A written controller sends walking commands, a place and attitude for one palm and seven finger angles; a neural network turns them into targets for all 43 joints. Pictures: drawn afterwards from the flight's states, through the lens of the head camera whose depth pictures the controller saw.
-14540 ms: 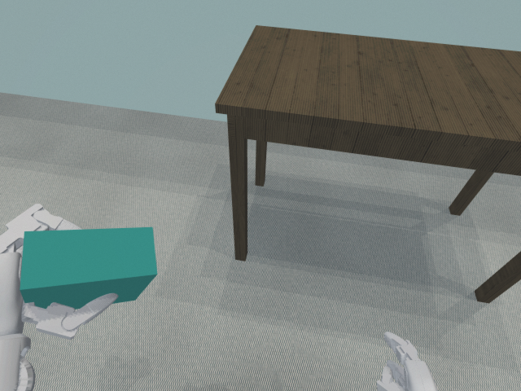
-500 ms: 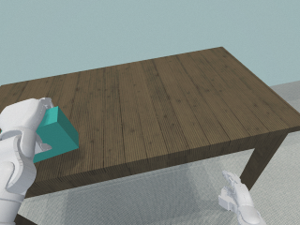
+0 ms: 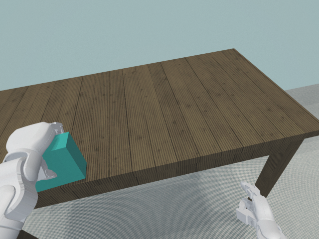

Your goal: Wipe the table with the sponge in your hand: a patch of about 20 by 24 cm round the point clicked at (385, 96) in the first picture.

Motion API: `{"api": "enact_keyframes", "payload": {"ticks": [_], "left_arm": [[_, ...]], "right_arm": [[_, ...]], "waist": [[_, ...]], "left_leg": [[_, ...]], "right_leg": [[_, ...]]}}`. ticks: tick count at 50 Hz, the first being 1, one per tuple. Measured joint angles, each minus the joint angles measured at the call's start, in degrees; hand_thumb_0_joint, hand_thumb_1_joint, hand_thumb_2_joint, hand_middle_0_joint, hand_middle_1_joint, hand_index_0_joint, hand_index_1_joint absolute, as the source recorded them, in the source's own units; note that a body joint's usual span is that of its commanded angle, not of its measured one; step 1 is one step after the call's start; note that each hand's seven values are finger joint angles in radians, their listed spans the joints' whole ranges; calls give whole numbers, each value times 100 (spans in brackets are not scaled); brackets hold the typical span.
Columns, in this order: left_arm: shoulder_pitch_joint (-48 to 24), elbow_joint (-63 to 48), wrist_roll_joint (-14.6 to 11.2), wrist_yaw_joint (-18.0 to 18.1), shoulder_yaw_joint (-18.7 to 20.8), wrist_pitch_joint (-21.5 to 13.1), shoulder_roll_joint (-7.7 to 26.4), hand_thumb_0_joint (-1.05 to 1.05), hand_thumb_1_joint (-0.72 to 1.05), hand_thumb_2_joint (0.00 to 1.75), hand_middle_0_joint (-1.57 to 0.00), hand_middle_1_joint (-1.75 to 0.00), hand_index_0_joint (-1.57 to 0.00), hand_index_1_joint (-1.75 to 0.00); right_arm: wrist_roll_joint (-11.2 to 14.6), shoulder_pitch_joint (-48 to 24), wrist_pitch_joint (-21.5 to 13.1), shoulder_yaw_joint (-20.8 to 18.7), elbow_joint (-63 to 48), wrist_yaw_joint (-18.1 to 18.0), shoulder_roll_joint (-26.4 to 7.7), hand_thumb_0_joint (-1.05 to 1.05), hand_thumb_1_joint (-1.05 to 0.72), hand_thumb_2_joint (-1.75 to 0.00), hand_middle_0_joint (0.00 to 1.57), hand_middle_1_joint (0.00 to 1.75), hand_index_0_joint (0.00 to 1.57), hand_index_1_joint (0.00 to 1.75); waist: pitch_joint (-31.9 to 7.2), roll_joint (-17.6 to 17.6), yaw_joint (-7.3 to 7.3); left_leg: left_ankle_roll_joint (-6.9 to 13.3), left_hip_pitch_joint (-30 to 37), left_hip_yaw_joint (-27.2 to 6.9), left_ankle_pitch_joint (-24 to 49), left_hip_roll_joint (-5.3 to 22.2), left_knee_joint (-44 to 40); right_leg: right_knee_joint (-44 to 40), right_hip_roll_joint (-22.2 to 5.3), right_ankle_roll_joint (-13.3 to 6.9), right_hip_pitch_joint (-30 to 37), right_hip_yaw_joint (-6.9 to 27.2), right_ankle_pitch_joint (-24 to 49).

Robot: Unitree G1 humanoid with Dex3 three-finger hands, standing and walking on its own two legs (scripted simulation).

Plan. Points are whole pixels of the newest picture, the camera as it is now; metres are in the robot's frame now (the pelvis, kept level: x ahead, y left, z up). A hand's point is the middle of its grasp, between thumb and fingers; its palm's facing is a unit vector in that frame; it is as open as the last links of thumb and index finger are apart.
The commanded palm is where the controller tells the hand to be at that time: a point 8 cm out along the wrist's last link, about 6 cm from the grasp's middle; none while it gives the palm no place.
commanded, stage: move the sponge above the wiping area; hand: left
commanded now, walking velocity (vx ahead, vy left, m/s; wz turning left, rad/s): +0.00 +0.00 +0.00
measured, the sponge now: (54, 167) +0.23 +0.32 +0.08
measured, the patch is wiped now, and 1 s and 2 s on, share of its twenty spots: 0.05 0.05 0.05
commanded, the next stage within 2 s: lower the sponge onto the table in 0.78 s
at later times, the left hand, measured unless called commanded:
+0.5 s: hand (61, 156) +0.24 +0.28 +0.12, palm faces -0.08 -0.06 -1.00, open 9.7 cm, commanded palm +0.23 +0.30 +0.23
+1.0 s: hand (69, 146) +0.26 +0.26 +0.14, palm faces +0.04 -0.04 -1.00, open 9.7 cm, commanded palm +0.23 +0.30 +0.23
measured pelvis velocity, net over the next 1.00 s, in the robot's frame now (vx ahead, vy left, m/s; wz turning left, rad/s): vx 0.01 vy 0.00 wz -0.02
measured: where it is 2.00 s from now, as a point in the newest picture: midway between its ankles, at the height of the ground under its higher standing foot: outside the picture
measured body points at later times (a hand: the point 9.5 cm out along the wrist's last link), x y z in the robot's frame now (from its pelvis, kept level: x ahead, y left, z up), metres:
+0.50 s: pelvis +0.00 +0.01 +0.00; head -0.01 -0.04 +0.45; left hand +0.24 +0.28 +0.18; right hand +0.25 -0.19 -0.07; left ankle +0.06 +0.12 -0.74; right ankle +0.00 -0.10 -0.74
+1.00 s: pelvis +0.01 +0.00 +0.00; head -0.01 -0.03 +0.45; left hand +0.25 +0.26 +0.20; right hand +0.25 -0.19 -0.07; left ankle +0.06 +0.12 -0.74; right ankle +0.00 -0.10 -0.74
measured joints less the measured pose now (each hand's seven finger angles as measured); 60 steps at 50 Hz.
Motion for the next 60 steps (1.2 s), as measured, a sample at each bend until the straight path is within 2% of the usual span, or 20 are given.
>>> {"api": "enact_keyframes", "payload": {"ticks": [4,7,9,12,15,18,21,24,27,29,32,34,38,41,45,48,50,53,55,60], "left_arm": [[263,-608,178,73,-239,-855,34,0,-45,102,-77,-137,-77,-138],[111,-765,84,524,-124,-1284,192,0,-45,102,-77,-137,-77,-137],[-213,-518,4,786,-8,-1179,195,0,-45,102,-77,-137,-77,-137],[-700,57,-62,929,236,-695,162,0,-45,102,-77,-136,-77,-137],[-810,371,-18,744,414,-185,183,0,-45,102,-77,-137,-77,-137],[-474,189,-6,407,333,80,96,0,-45,102,-77,-137,-77,-137],[3,-233,30,96,-4,-53,-74,0,-45,102,-77,-137,-77,-137],[294,-594,95,22,-329,-512,-123,0,-45,102,-77,-137,-77,-137],[234,-766,134,355,-386,-964,17,0,-45,102,-77,-136,-77,-136],[15,-685,117,647,-287,-1034,73,0,-45,103,-77,-136,-77,-136],[-528,-257,71,970,-83,-752,88,0,-46,103,-77,-136,-77,-136],[-856,130,65,979,89,-442,101,0,-46,103,-77,-136,-77,-136],[-1105,625,90,596,198,112,136,0,-45,103,-77,-136,-77,-137],[-847,479,136,226,-30,173,-10,0,-45,103,-77,-137,-77,-137],[-137,-293,183,-86,-434,-350,-211,0,-45,103,-77,-137,-77,-137],[285,-904,167,178,-472,-910,-130,0,-45,103,-77,-137,-77,-137],[293,-1035,85,495,-379,-1044,-4,0,-45,103,-77,-136,-77,-137],[-123,-687,-11,946,-151,-823,61,0,-46,103,-78,-136,-78,-136],[-394,-316,-43,1052,104,-516,93,0,-46,103,-78,-136,-78,-137],[-514,229,-31,658,463,218,206,0,-46,103,-77,-137,-77,-137]], "right_arm": [[-147,187,-175,-35,0,-145,66,1,-90,-90,20,30,20,30],[-184,251,-256,-48,102,-197,189,1,-90,-90,20,30,20,30],[-129,202,-201,-52,206,-150,240,1,-90,-90,20,30,20,30],[-83,68,-64,-14,306,-63,266,1,-90,-90,20,30,20,30],[-36,-8,36,36,246,6,241,1,-90,-90,20,30,20,30],[-16,8,66,18,85,81,151,1,-90,-90,20,30,20,30],[-45,46,31,-6,-5,86,65,1,-90,-90,20,30,20,30],[-121,97,-32,-13,-11,24,68,1,-90,-90,20,30,20,30],[-189,149,-129,-19,39,-76,161,1,-90,-90,20,30,20,30],[-167,132,-141,-23,105,-85,228,1,-90,-90,20,30,20,30],[-123,32,-97,-11,229,-54,283,1,-90,-90,20,30,20,30],[-75,-66,-28,36,299,-24,295,1,-90,-90,20,30,20,30],[0,-130,50,86,196,13,251,1,-90,-90,20,30,20,30],[21,-74,11,68,47,44,158,1,-90,-90,20,30,20,30],[-86,34,-50,32,-64,59,109,1,-90,-90,20,30,20,30],[-192,150,-106,11,-66,18,178,1,-90,-90,20,30,20,30],[-194,187,-87,-7,-11,3,230,1,-90,-90,20,30,20,30],[-139,159,17,-42,133,32,255,1,-90,-90,20,30,20,30],[-88,69,101,-16,225,51,246,1,-90,-90,20,30,20,30],[1,-37,190,29,146,59,139,1,-90,-90,20,30,20,30]], "waist": [[67,-133,102],[81,-197,188],[81,-185,212],[48,-146,163],[2,-108,59],[-36,-31,-21],[-54,2,-24],[-4,-70,42],[67,-172,166],[106,-202,240],[107,-179,274],[73,-161,227],[-2,-103,81],[-31,-33,14],[-32,-46,-7],[-19,-145,48],[15,-194,139],[39,-189,226],[40,-169,221],[-15,-99,57]], "left_leg": [[5,88,-20,-52,-13,42],[-19,206,-10,-76,25,20],[-36,253,0,-68,48,-7],[-41,226,30,-21,56,-67],[-26,138,60,36,37,-124],[7,38,68,34,7,-93],[46,-16,67,-17,-33,-11],[61,31,48,-54,-58,25],[39,131,24,-68,-35,14],[14,206,20,-54,-7,-27],[-10,241,12,-18,18,-79],[-15,216,5,23,15,-126],[-5,77,-10,78,-8,-158],[21,-13,-14,51,-34,-98],[54,-9,27,-36,-59,-14],[43,98,63,-93,-44,-11],[16,201,90,-111,-2,-35],[-27,281,76,-101,49,-65],[-45,288,85,-73,71,-103],[-45,132,51,-11,56,-115]], "right_leg": [[26,-10,-10,105,-18,-57],[-69,31,-30,246,-3,-30],[-135,55,-36,302,11,9],[-164,60,-32,247,41,55],[-144,38,-16,115,68,77],[-99,6,15,13,74,65],[-12,-36,47,-35,71,8],[29,-60,53,20,51,-44],[-33,-31,23,148,31,-37],[-114,1,-3,236,31,2],[-198,30,-13,285,26,60],[-220,28,-9,250,20,85],[-198,7,5,96,2,100],[-134,-21,24,10,-3,68],[-25,-53,42,-9,38,-20],[-13,-42,27,79,77,-70],[-68,-1,1,179,108,-58],[-172,55,-26,291,100,-6],[-205,78,-40,287,111,27],[-156,65,-32,119,76,37]]}}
